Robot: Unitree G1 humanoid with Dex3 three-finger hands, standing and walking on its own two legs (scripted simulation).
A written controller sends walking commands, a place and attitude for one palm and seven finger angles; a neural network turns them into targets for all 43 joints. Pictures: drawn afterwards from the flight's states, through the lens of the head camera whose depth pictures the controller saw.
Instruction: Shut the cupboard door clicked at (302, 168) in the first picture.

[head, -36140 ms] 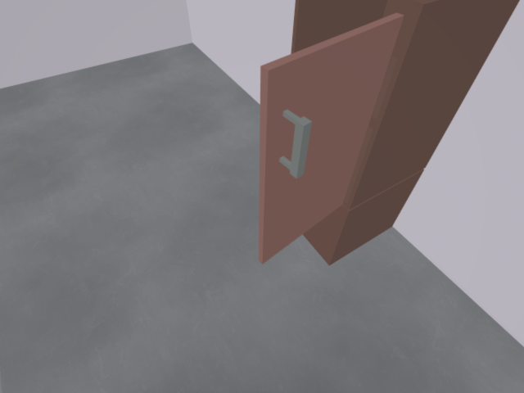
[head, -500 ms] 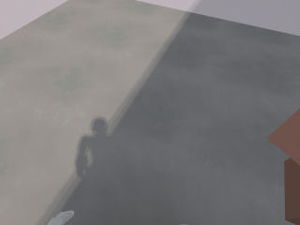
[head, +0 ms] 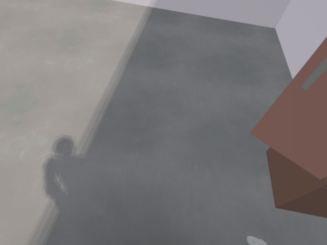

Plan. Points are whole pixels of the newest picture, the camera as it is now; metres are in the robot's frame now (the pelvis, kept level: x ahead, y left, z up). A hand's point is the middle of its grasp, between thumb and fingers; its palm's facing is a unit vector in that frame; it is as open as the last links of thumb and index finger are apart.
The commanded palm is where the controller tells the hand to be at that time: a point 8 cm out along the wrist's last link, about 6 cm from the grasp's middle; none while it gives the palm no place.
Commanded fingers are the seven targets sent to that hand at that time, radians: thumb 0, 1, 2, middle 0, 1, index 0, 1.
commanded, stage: turn to face it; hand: left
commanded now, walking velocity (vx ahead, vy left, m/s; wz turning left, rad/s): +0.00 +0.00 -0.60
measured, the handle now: (319, 69) +0.63 -0.44 +0.11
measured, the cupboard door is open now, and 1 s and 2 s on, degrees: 58 58 58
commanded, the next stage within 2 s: take the last steps up to it in 1.00 s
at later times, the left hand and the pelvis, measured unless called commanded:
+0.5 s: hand (118, 222) +0.19 +0.13 -0.14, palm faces -0.31 -0.91 -0.28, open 7.4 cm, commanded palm none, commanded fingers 0.00 0.90 0.90 -0.20 -0.30 -0.20 -0.30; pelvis +0.01 -0.03 +0.00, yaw -18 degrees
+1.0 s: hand (127, 207) +0.23 +0.12 -0.16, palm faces -0.50 -0.84 -0.22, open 7.4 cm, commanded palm none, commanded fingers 0.00 0.90 0.90 -0.20 -0.30 -0.20 -0.30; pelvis +0.05 -0.02 +0.01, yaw -31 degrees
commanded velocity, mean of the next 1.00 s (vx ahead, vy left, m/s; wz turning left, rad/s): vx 0.00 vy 0.00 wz -0.47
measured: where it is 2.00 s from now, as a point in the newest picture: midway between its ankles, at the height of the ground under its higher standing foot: outside the picture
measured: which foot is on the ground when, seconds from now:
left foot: down 0.00-0.38, up 0.40-0.74, down 0.76-1.00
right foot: up 0.00-0.36, down 0.38-0.76, up 0.78-1.00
